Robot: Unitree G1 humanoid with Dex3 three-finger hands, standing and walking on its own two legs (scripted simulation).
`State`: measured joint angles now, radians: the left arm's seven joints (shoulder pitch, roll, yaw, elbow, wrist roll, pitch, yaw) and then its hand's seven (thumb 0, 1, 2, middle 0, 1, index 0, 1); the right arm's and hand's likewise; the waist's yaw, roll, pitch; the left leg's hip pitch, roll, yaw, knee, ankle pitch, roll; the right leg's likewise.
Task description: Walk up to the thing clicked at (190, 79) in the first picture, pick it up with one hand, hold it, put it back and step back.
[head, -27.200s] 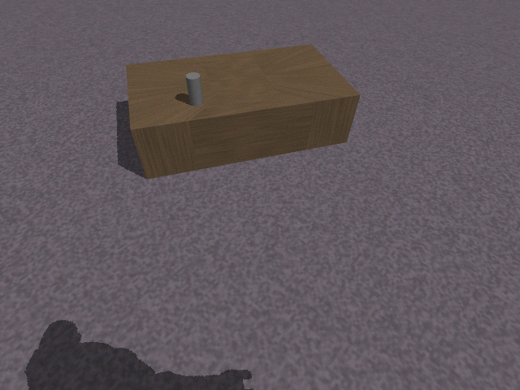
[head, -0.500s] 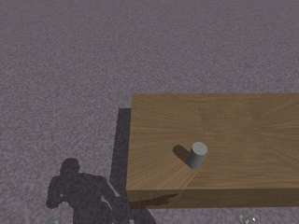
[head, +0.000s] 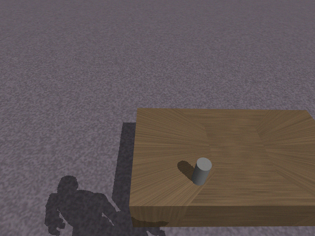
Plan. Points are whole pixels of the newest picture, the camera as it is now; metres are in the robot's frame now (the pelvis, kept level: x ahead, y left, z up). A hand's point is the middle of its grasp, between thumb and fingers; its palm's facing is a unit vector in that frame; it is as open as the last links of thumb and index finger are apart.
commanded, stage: stand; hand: right
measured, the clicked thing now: (201, 171) +0.51 -0.23 -0.37
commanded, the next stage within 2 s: step back in 1.64 s
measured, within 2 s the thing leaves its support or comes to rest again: neither
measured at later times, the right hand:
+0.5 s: hand out of the picture +0.04 -0.24 -0.16, palm faces -0.02 +0.94 -0.34, open 7.4 cm
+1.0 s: hand out of the picture +0.09 -0.24 -0.15, palm faces -0.02 +0.94 -0.35, open 7.4 cm
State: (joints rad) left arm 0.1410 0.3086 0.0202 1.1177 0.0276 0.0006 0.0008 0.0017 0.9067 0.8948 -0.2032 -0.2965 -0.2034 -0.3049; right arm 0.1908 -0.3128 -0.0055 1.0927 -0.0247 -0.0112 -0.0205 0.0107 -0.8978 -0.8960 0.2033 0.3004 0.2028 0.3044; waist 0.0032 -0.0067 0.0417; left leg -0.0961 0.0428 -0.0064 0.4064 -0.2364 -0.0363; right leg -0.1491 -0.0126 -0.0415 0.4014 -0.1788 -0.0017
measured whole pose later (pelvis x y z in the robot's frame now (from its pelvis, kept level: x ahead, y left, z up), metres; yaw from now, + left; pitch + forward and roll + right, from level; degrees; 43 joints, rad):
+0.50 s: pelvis +0.00 +0.01 +0.00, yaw +0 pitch -3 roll +0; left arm 0.14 0.33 0.01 1.17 0.02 0.00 0.00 0.00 0.91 0.89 -0.20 -0.30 -0.20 -0.30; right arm 0.17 -0.32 0.00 1.14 -0.02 -0.01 -0.01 0.01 -0.90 -0.90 0.20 0.30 0.20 0.30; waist 0.01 -0.01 0.05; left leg -0.10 0.03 0.01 0.37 -0.21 -0.02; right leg -0.16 -0.02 -0.03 0.36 -0.15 0.01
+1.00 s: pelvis +0.02 +0.01 +0.00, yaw +0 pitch -2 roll +0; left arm 0.09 0.34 0.00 1.16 0.02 -0.01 0.00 0.00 0.91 0.89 -0.20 -0.30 -0.20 -0.30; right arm 0.12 -0.34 0.00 1.14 -0.01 -0.01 -0.01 0.01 -0.90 -0.90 0.20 0.30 0.20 0.30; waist 0.00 0.00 0.05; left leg -0.06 0.02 0.01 0.31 -0.21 -0.02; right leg -0.13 -0.03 -0.03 0.33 -0.16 0.02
